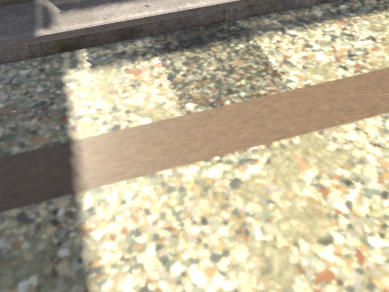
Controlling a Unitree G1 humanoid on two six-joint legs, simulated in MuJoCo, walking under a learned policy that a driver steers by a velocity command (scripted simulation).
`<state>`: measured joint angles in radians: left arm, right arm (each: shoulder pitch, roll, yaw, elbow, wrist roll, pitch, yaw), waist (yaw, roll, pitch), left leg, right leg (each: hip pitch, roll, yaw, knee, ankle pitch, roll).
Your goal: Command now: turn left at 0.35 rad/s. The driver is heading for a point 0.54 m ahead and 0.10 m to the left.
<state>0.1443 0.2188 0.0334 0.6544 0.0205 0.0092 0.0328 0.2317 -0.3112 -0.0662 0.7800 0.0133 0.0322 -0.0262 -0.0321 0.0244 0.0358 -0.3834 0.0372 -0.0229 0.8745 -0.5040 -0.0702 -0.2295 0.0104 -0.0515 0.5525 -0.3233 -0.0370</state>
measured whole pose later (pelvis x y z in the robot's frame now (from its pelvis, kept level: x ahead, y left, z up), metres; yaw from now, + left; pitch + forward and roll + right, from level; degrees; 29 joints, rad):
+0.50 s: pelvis +0.08 +0.08 +0.02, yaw +16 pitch +2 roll -3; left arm 0.07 0.32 0.09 0.71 -0.01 -0.09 -0.02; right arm 0.43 -0.25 -0.03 0.73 0.01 -0.05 -0.02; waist -0.06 -0.03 0.02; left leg -0.03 -0.03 -0.10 0.28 -0.27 0.07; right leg -0.62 -0.04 0.06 0.74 -0.01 0.04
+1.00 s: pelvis +0.37 +0.10 +0.01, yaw +9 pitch +1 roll -2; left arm 0.29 0.27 0.05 0.82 -0.01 -0.06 -0.01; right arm 0.15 -0.30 -0.02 0.66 -0.02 -0.09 0.00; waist 0.04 0.04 0.06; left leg -0.64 0.09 -0.07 0.87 -0.19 -0.05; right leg -0.14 0.12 0.05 0.28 -0.14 -0.08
